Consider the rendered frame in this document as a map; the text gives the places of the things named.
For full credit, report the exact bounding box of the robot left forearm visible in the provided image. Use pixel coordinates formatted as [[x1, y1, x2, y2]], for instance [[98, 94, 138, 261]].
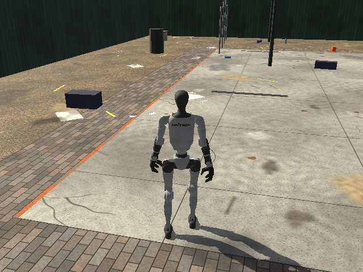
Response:
[[151, 137, 162, 161]]

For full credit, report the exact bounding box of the left robot hand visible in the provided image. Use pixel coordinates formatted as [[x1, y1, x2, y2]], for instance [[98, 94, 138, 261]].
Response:
[[150, 160, 162, 173]]

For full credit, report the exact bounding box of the humanoid robot torso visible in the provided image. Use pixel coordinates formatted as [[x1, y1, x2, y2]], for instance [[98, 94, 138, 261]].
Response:
[[168, 112, 195, 170]]

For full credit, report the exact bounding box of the robot right forearm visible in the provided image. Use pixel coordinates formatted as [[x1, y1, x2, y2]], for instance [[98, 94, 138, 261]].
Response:
[[201, 138, 213, 167]]

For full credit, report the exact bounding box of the robot right upper arm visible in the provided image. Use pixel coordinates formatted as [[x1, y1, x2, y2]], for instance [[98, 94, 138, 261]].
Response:
[[193, 115, 207, 147]]

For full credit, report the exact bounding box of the robot right shin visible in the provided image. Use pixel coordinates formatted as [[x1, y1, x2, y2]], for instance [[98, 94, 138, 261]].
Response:
[[189, 184, 198, 221]]

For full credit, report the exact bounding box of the robot left upper arm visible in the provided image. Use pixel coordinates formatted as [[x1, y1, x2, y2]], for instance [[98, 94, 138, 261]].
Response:
[[156, 114, 170, 145]]

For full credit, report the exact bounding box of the right robot hand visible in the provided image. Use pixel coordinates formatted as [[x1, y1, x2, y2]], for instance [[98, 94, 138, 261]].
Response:
[[201, 166, 214, 182]]

